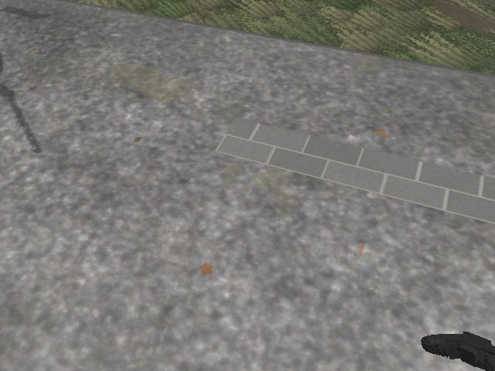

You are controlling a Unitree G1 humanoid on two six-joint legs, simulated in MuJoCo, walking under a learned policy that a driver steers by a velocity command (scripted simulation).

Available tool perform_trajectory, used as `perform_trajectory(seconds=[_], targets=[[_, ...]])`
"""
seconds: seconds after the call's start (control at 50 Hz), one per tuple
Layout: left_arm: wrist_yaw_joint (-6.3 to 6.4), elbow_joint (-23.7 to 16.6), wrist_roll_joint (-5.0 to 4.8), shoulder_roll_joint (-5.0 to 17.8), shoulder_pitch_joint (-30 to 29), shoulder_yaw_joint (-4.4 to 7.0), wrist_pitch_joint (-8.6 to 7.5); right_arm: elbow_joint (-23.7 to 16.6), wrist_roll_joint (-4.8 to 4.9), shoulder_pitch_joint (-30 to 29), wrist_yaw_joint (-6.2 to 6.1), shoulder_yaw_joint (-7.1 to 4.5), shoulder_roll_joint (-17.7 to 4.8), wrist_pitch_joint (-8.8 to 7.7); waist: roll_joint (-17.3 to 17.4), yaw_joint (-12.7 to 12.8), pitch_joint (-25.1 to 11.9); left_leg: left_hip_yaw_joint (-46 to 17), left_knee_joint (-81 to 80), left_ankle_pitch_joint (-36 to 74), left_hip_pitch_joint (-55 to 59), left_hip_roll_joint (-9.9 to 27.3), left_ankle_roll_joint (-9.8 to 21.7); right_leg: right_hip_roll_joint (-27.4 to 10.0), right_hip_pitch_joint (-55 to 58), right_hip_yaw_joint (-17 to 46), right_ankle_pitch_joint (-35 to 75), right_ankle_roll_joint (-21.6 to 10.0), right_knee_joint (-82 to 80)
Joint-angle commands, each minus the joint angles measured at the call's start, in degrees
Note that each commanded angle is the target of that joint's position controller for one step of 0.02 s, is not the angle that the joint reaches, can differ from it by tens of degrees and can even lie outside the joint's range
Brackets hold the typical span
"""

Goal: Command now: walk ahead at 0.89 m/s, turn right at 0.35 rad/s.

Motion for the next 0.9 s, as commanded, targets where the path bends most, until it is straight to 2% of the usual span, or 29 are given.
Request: perform_trajectory(seconds=[0.02, 0.04, 0.06, 0.08, 0.1, 0.12, 0.16, 0.18, 0.22, 0.26, 0.3, 0.38, 0.4, 0.42, 0.44, 0.46, 0.48, 0.5, 0.52, 0.54, 0.56, 0.58, 0.64, 0.68, 0.72, 0.78, 0.82, 0.86, 0.9], targets=[[0.15, -2.4, -0.62, 13.3, -6.2, 2.73, -0.56, -2.1, 0.41, 6.1, -2.19, -2.29, -6.3, -2.42, -9.3, -11.8, 2.5, 4.9, -9.7, -3.5, 25.8, -6.2, 2.1, -8.4, -14.0, 6.0, 46.6, -10.8, 11.3], [-0.02, -3.1, -1.12, 12.7, -8.0, 2.48, -1.09, 1.4, -0.5, 18.3, -3.74, -3.59, -9.3, -3.18, -6.8, -18.1, -5.6, 1.2, -8.5, -3.0, 44.7, -2.6, 2.9, -4.9, -24.5, 3.4, 42.9, -9.7, 27.5], [-0.36, -6.2, -1.56, 4.5, -7.6, 0.47, -1.56, 1.9, -2.36, 27.7, -5.12, -5.06, -15.8, -3.8, 7.2, -20.2, -16.5, -22.3, -13.8, -30.8, 61.5, 17.0, 4.9, 1.3, -41.4, 1.8, 8.8, -8.4, 50.7], [-0.46, -9.0, -2.62, 4.8, -11.4, 0.72, -1.67, 1.5, -1.58, 28.7, -5.41, -5.1, -17.5, -3.73, 12.8, -20.4, -19.6, -45.5, -27.7, -44.4, 56.2, 24.3, 5.5, 6.0, -48.3, 6.9, -4.6, -9.3, 60.6], [-0.31, -9.1, -2.1, 6.5, -14.7, 1.45, -0.73, 2.2, -1.75, 21.8, -5.67, -4.05, -13.5, -3.5, 6.7, -16.4, -8.2, -39.0, -27.1, -38.7, 47.7, 22.5, 4.8, 2.8, -52.4, 7.3, 1.2, -9.4, 65.6], [-0.84, -8.6, -1.33, 5.7, -15.4, 1.15, -0.35, 2.4, -1.16, 18.5, -5.53, -2.97, -9.1, -3.68, 3.4, -14.1, -2.1, -29.1, -26.3, -28.7, 40.6, 20.1, 4.5, -0.3, -51.9, 5.9, 5.7, -9.2, 63.7], [-1.96, -6.6, -0.4, 3.8, -13.3, 0.97, 1.2, 3.6, -0.32, 15.3, -5.61, -1.79, -5.1, -4.12, 5.6, -9.7, 3.4, -15.5, -29.5, -15.9, 31.7, 14.8, 3.1, -2.8, -48.3, 4.7, 8.4, -7.3, 60.6], [-2.42, -6.4, -0.02, 2.8, -13.4, 0.79, 2.21, 4.4, 0.17, 15.5, -5.63, -1.44, -3.8, -4.54, 7.0, -8.9, 4.8, -11.6, -30.5, -12.1, 29.6, 14.3, 2.9, -3.5, -48.0, 4.2, 8.8, -6.6, 60.9], [-3.25, -7.2, 0.05, 1.9, -17.2, 0.6, 3.54, 6.8, 1.02, 17.1, -5.28, -1.01, -1.7, -5.51, 5.0, -8.3, 8.1, -3.6, -32.4, -2.8, 29.4, 12.3, 1.8, -3.6, -51.8, 3.4, 11.9, -6.4, 62.1], [-3.82, -9.5, 0.08, 1.5, -22.0, 0.13, 3.89, 8.2, 0.97, 18.2, -5.0, -0.88, -1.2, -6.34, 4.8, -7.6, 10.2, 2.6, -33.8, 6.5, 28.8, 12.3, 1.8, -3.7, -54.3, 2.4, 16.2, -6.4, 60.2], [-4.17, -11.5, -0.15, 2.0, -26.4, -0.27, 3.86, 9.5, 0.55, 18.0, -5.25, -0.86, -1.2, -6.92, 4.2, -6.7, 12.0, 8.6, -35.1, 15.0, 28.2, 10.6, 1.5, -2.9, -54.0, 0.3, 20.2, -6.8, 54.3], [-5.21, -14.5, -0.09, 2.3, -33.6, -1.5, 3.53, 11.8, 0.64, 19.5, -6.38, -1.29, -5.0, -6.89, 0.4, -6.4, 13.2, 17.5, -34.4, 44.9, 31.2, 9.6, -0.4, 1.3, -43.6, -9.7, 23.9, -10.8, 36.0], [-5.08, -14.3, -0.43, 3.0, -33.3, -1.43, 3.56, 12.1, 0.61, 20.8, -6.79, -1.64, -7.0, -6.68, 1.2, -6.1, 10.7, 17.7, -31.1, 59.1, 34.3, 10.0, -0.6, 4.1, -39.2, -12.1, 23.4, -11.9, 34.4], [-4.81, -12.4, -1.53, 4.3, -28.9, -1.02, 3.94, 11.5, 0.65, 20.7, -7.51, -1.91, -8.6, -6.46, 2.8, -4.4, 4.8, 18.1, -24.8, 76.7, 37.7, 10.0, -1.1, 7.6, -32.8, -13.3, 21.9, -12.5, 35.6], [-4.06, -10.6, -1.75, 5.4, -25.0, -0.72, 3.49, 11.4, 0.3, 24.7, -7.71, -2.42, -10.6, -4.91, 2.5, -4.0, 2.3, 18.7, -14.1, 94.0, 44.3, 8.4, -1.8, 13.1, -32.9, -17.9, 14.6, -12.8, 36.6], [-3.88, -11.5, -1.07, 5.3, -21.4, -0.86, 3.44, 11.3, -0.25, 24.8, -8.57, -3.05, -13.8, -3.46, 5.6, -0.6, 0.8, 17.2, -2.4, 97.1, 39.6, 13.3, -1.6, 12.5, -25.5, -15.7, 6.7, -15.1, 35.6], [-3.02, -8.8, -0.95, 7.8, -8.8, 0.68, 3.21, 10.4, -1.0, 20.0, -8.55, -3.37, -14.5, -3.12, 8.2, 6.7, -4.0, 14.3, 10.7, 84.8, 31.9, 16.2, -0.5, 10.7, -11.7, -8.0, 5.1, -17.9, 33.4], [-1.28, -6.2, -1.29, 12.2, -3.4, 3.01, 3.16, 10.5, -1.04, 19.2, -7.36, -3.32, -12.5, -2.94, 4.5, 8.0, -7.8, 13.5, 30.2, 54.0, 24.2, 10.9, 0.1, 9.8, 0.4, -0.4, 0.7, -18.9, 27.8], [-0.27, -6.7, 0.22, 18.8, -10.0, 4.35, 4.28, 5.5, -0.72, 20.3, -4.99, -0.57, -1.2, -3.58, -15.7, -2.6, -5.0, 10.8, 56.0, -13.9, -6.1, -2.8, -3.3, -4.9, 12.3, 28.9, -7.9, -26.1, 18.7], [-0.66, -8.9, -0.74, 21.4, -9.7, 5.5, 4.94, 0.4, -0.15, 12.9, -5.25, -0.77, -5.7, -5.47, -8.2, 0.5, -12.7, -3.3, 59.0, -11.3, -13.7, -4.7, -2.0, -9.3, 16.1, 51.8, -12.5, -29.3, 6.1], [-0.02, -7.7, -0.31, 19.9, -9.6, 5.37, 4.68, -0.8, -0.18, 9.0, -5.3, -0.63, -7.0, -6.84, -3.0, -1.0, -5.6, -5.9, 55.1, -6.7, -16.7, -1.1, -1.1, -9.6, 10.6, 50.8, -12.9, -26.3, 0.4], [0.27, -6.6, -0.59, 16.3, -10.5, 4.61, 4.12, 0.1, -0.19, 10.1, -5.53, -0.21, -6.9, -7.39, 2.4, -4.7, 1.6, -5.2, 48.6, -4.4, -13.9, 1.2, -0.8, -8.2, 0.8, 45.7, -6.7, -23.9, -0.7], [0.67, -7.0, -1.44, 10.2, -15.8, 2.28, 1.45, 1.5, -2.58, 12.4, -5.84, 0.81, -4.7, -4.3, 5.4, -11.6, 7.5, -4.7, 40.0, -7.2, -4.0, 5.7, -3.2, 0.6, -20.1, 28.3, 15.0, -21.6, 2.2], [0.51, -7.4, -1.59, 10.8, -16.2, 2.23, 0.16, -0.3, -2.88, 9.9, -5.49, 1.27, -3.6, -2.58, 4.1, -12.0, 7.1, -2.3, 30.3, -7.9, -1.5, 6.5, -5.1, 4.1, -26.4, 23.9, 13.2, -21.7, -0.9], [0.62, -6.0, -1.28, 9.9, -13.0, 1.89, -0.78, -2.8, -1.84, 2.9, -4.6, 2.06, -2.3, -2.71, 2.4, -9.3, 9.6, 1.5, 17.8, 3.5, -1.5, 6.4, -4.7, 5.6, -26.6, 18.9, 24.5, -18.9, -3.2], [-0.02, -3.1, -2.19, 8.1, -6.5, 1.25, -2.09, -2.9, 0.03, -3.3, -3.7, 3.03, -0.1, -3.38, -0.2, -3.4, 8.3, 5.8, -0.2, 22.4, 3.7, 3.5, -0.9, 6.1, -19.4, 12.8, 42.4, -12.3, -5.7], [0.09, -1.6, -1.7, 9.1, -4.3, 1.16, -2.57, -2.6, 1.09, -5.6, -3.62, 2.77, -1.0, -3.53, -2.7, -1.6, 7.1, 7.1, -6.3, 26.1, 3.6, 1.3, 1.9, 3.5, -9.5, 10.8, 51.8, -10.0, -6.5], [0.9, -1.0, -0.7, 11.0, -4.3, 1.25, -2.78, -1.8, 1.28, -5.5, -3.68, 1.89, -3.4, -3.84, -5.1, -2.7, 4.6, 8.4, -10.0, 22.6, 4.9, -2.1, 3.9, 1.1, 0.1, 8.1, 68.0, -8.0, -3.3], [2.34, -0.9, 0.8, 13.7, -6.3, 1.88, -2.12, 0.7, 1.59, 1.3, -3.74, 0.46, -7.1, -3.93, -8.2, -8.0, 0.2, 8.0, -10.2, 14.8, 10.2, -6.2, 5.6, -2.6, 7.1, 5.6, 84.8, -6.3, 4.8]])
